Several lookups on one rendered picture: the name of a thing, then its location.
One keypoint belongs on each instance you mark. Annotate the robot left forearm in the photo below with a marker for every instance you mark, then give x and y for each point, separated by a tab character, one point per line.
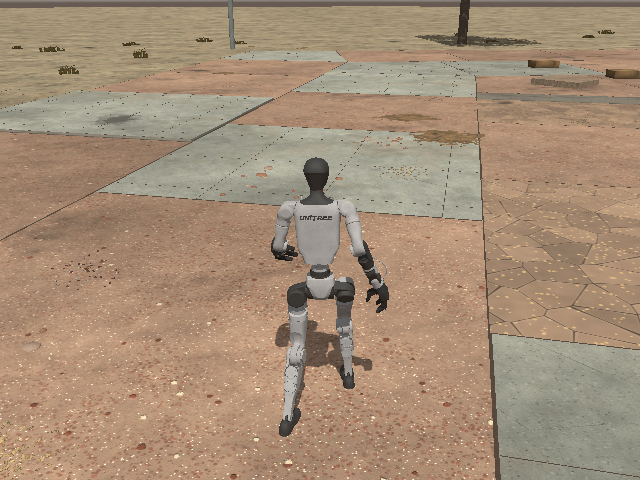
276	253

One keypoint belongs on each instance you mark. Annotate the right robot hand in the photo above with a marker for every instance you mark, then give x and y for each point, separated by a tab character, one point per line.
383	297

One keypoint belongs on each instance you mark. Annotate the robot right upper arm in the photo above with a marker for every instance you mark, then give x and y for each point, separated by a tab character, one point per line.
348	210

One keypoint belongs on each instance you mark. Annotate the robot left upper arm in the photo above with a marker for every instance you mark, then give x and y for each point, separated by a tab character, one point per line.
285	213

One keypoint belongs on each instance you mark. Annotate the robot left thigh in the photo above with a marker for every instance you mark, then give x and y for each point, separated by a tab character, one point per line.
298	318

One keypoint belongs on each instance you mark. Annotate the robot right forearm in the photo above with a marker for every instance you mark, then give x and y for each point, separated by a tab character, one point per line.
369	268

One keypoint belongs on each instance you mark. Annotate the robot left shin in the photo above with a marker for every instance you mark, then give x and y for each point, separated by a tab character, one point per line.
292	381

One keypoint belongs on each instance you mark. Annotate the left robot hand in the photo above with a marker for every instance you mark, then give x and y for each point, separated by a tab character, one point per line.
289	253

